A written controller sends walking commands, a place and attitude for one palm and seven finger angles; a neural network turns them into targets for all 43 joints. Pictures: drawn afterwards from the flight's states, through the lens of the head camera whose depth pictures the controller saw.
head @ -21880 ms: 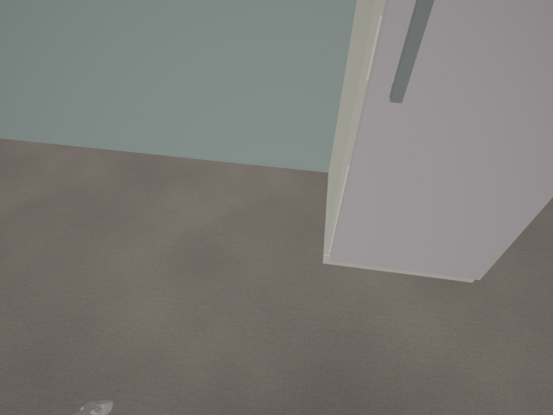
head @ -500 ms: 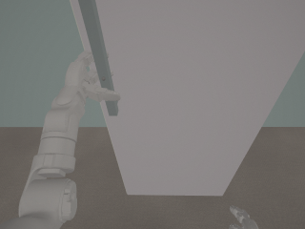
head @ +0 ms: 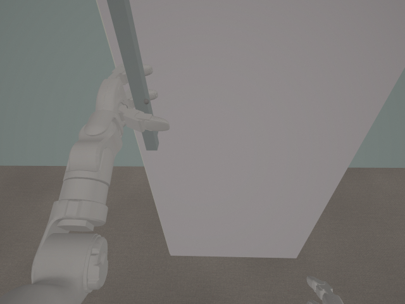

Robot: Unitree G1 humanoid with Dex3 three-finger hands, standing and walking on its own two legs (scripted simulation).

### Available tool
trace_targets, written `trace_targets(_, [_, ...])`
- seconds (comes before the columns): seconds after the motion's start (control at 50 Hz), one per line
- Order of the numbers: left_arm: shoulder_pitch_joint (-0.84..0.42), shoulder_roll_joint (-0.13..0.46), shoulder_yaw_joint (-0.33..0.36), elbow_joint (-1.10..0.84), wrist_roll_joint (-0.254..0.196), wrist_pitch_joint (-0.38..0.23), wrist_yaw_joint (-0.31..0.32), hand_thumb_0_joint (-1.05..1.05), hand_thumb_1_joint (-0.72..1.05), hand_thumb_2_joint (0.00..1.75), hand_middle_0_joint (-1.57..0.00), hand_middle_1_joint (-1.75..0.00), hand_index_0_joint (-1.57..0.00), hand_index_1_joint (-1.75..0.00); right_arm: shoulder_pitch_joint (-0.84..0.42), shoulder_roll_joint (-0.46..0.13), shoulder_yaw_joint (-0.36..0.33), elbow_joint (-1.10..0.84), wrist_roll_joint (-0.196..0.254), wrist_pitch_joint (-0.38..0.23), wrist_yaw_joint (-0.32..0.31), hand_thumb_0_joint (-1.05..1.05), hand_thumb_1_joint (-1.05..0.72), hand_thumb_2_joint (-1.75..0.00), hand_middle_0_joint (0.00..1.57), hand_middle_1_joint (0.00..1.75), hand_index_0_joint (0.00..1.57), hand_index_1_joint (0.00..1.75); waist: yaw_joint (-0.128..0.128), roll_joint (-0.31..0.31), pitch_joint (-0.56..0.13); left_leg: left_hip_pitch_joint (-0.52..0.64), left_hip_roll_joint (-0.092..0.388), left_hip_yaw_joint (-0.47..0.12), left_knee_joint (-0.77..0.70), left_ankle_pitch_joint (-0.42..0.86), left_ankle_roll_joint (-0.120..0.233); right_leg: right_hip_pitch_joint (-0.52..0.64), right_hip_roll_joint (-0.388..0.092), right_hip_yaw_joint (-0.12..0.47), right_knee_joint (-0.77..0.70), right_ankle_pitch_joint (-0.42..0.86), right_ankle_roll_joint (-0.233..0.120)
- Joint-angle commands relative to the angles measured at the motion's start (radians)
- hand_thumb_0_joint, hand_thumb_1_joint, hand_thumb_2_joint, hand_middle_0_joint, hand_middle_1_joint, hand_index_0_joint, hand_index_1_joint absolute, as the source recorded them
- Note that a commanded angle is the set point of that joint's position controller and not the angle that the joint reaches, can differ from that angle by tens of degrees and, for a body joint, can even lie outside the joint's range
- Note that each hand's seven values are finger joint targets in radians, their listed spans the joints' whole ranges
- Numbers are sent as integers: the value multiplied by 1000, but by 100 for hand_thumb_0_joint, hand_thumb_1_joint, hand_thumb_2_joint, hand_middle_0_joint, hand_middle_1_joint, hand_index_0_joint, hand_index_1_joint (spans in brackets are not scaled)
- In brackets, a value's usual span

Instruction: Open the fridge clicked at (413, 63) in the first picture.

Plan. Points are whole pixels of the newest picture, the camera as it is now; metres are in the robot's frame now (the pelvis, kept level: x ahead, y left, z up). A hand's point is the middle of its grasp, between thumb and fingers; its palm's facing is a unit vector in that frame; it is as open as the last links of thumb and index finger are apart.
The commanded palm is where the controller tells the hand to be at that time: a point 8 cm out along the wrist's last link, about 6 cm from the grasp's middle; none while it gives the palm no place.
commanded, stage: slide the fingers in behind the handle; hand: left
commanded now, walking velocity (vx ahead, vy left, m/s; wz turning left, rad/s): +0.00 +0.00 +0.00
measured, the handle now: (141, 81) +0.47 +0.15 +0.24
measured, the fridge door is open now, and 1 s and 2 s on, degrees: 0 0 0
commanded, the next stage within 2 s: grip the handle and tug to test in 0.42 s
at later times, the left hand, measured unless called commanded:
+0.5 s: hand (145, 100) +0.42 +0.13 +0.23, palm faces +0.01 -1.00 +0.01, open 14.0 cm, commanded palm +0.40 +0.18 +0.22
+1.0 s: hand (145, 101) +0.42 +0.13 +0.23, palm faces +0.03 -1.00 +0.00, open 9.2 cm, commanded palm +0.39 +0.17 +0.22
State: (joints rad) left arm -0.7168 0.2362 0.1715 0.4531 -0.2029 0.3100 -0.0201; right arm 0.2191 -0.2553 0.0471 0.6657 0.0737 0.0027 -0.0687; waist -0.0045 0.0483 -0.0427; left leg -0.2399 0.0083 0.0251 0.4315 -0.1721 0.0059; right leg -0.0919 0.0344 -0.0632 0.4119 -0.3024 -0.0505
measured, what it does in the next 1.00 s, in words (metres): stands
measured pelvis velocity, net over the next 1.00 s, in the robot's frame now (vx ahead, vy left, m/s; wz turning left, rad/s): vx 0.01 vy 0.00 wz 0.00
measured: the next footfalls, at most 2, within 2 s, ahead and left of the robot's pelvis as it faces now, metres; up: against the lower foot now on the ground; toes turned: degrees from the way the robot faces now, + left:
none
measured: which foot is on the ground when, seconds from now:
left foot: down 0.00-1.00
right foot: down 0.00-1.00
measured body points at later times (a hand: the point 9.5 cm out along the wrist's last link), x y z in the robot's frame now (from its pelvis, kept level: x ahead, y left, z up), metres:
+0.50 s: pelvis +0.00 +0.00 +0.00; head -0.01 -0.01 +0.45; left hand +0.42 +0.18 +0.23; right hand +0.14 -0.25 -0.11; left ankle +0.04 +0.12 -0.74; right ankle -0.05 -0.08 -0.74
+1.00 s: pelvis +0.01 +0.00 +0.00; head -0.02 -0.02 +0.45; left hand +0.41 +0.18 +0.23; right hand +0.17 -0.23 -0.10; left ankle +0.04 +0.12 -0.74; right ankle -0.05 -0.08 -0.74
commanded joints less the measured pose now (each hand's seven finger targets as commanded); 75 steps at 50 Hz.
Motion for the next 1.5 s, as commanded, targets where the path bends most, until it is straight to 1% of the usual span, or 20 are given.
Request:
trace_targets(0.0, [-494,188,58,-199,-7,-76,-4,0,-50,30,-30,-120,-30,-120,-104,-116,-44,-147,-3,-47,-14,0,-90,-90,20,30,20,30,-1,-116,-254,226,-20,-29,0,184,57,-73,-19,51,-66,372,46])
trace_targets(0.1, [-491,193,60,-195,2,-86,-9,0,-50,30,-30,-120,-30,-120,-104,-111,-43,-150,-2,-46,-13,0,-90,-90,20,30,20,30,2,-73,-258,231,-22,-23,1,190,56,-70,-21,54,-65,378,43])
trace_targets(0.14, [-530,159,25,-187,4,-84,-9,0,-50,30,-30,-120,-30,-120,-100,-107,-40,-148,0,-47,-13,0,-90,-90,20,30,20,30,-12,-70,-230,223,-19,-29,-3,163,55,-97,-18,52,-70,340,41])
trace_targets(0.2, [-492,228,88,-160,3,-84,-6,0,-50,30,-30,-120,-30,-120,-92,-119,-46,-144,-2,-44,-16,0,-90,-90,20,30,20,30,2,-84,-235,219,-17,-26,-4,170,56,-81,-19,54,-75,345,42])
trace_targets(0.24, [-525,201,66,-191,2,-89,-9,0,-50,30,-30,-120,-30,-120,-100,-109,-43,-151,-2,-48,-17,0,-90,-90,20,30,20,30,-4,-72,-255,226,-20,-22,-2,181,57,-74,-22,60,-70,371,42])
trace_targets(0.36, [-508,209,73,-199,4,-102,-12,0,-50,30,-30,-120,-30,-120,-87,-113,-48,-150,-2,-51,-16,0,-90,-90,20,30,20,30,-4,-77,-266,235,-16,-24,2,202,56,-72,-17,54,-62,388,40])
trace_targets(0.46, [-526,134,9,-233,3,-94,-10,0,-50,30,-30,-120,-30,-120,-89,-109,-49,-151,2,-56,-11,0,-90,-90,20,30,20,30,-17,-36,-272,275,-14,-31,8,217,53,-105,-10,47,-64,371,34])
trace_targets(0.5, [-465,191,68,-216,-4,-87,-5,0,-50,30,-30,-120,-30,-120,-89,-119,-53,-150,-2,-51,-12,0,-90,-90,20,30,20,30,3,-68,-280,260,-14,-27,6,229,54,-72,-11,46,-65,392,36])
trace_targets(0.58, [-469,169,57,-256,1,-76,1,0,-31,38,-32,-123,-32,-123,-103,-110,-48,-159,-3,-48,-9,0,-90,-90,20,30,20,30,8,-74,-289,254,-16,-24,1,245,53,-55,-13,45,-52,422,35])
trace_targets(0.62, [-422,193,85,-252,1,-73,8,0,-22,42,-33,-124,-33,-124,-107,-112,-48,-163,-4,-44,-7,0,-90,-90,20,30,20,30,19,-91,-280,247,-17,-23,2,258,56,-39,-16,46,-55,444,37])
trace_targets(0.84, [-476,94,-17,-329,5,-48,4,0,29,64,-38,-131,-38,-131,-127,-103,-43,-166,-1,-38,-6,0,-90,-90,20,30,20,30,-11,-46,-263,292,-14,-34,7,256,50,-87,-10,39,-59,405,30])
trace_targets(0.9, [-449,145,29,-282,2,-44,5,0,43,70,-40,-133,-40,-133,-119,-113,-46,-158,-5,-31,-11,0,-90,-90,20,30,20,30,-3,-101,-259,273,-14,-32,1,240,53,-69,-12,42,-67,403,36])
trace_targets(1.0, [-490,88,-23,-295,4,-53,0,0,67,80,-43,-137,-43,-137,-124,-104,-44,-159,-2,-36,-9,0,-90,-90,20,30,20,30,-11,-45,-273,298,-15,-36,7,255,50,-85,-12,40,-61,403,31])
trace_targets(1.1, [-492,88,-21,-268,-2,-50,2,0,90,90,-45,-140,-45,-140,-119,-107,-45,-153,-3,-33,-11,0,-90,-90,20,30,20,30,-15,-80,-264,285,-16,-36,6,249,50,-80,-12,37,-64,407,33])
trace_targets(1.12, [-508,69,-42,-263,0,-49,0,0,90,90,-45,-140,-45,-140,-121,-104,-42,-153,-3,-35,-10,0,-90,-90,20,30,20,30,-19,-74,-248,278,-18,-39,4,240,52,-91,-12,39,-65,401,33])
trace_targets(1.2, [-503,125,8,-252,0,-56,1,0,90,90,-45,-140,-45,-140,-111,-112,-47,-148,-6,-35,-12,0,-90,-90,20,30,20,30,-10,-84,-276,280,-20,-36,6,247,53,-71,-14,40,-65,411,34])
trace_targets(1.3, [-482,146,31,-235,-6,-63,-7,0,90,90,-45,-140,-45,-140,-113,-112,-45,-148,-6,-34,-14,0,-90,-90,20,30,20,30,-1,-101,-274,258,-24,-31,5,246,56,-51,-18,44,-62,437,38])
trace_targets(1.36, [-498,106,-3,-268,-8,-67,-14,0,90,90,-45,-140,-45,-140,-124,-102,-43,-156,-2,-40,-11,0,-90,-90,20,30,20,30,-6,-70,-267,269,-25,-27,9,247,55,-69,-17,46,-61,444,38])
trace_targets(1.4, [-465,162,46,-226,-12,-68,-12,0,90,90,-45,-140,-45,-140,-115,-113,-44,-148,-4,-36,-12,0,-90,-90,20,30,20,30,2,-106,-250,247,-23,-29,3,226,55,-59,-18,45,-68,423,41])
trace_targets(1.48, [-485,106,-7,-271,-8,-71,-21,0,90,90,-45,-140,-45,-140,-124,-103,-42,-159,-1,-40,-10,0,-90,-90,20,30,20,30,-6,-68,-262,266,-23,-26,5,242,53,-67,-17,45,-59,437,38])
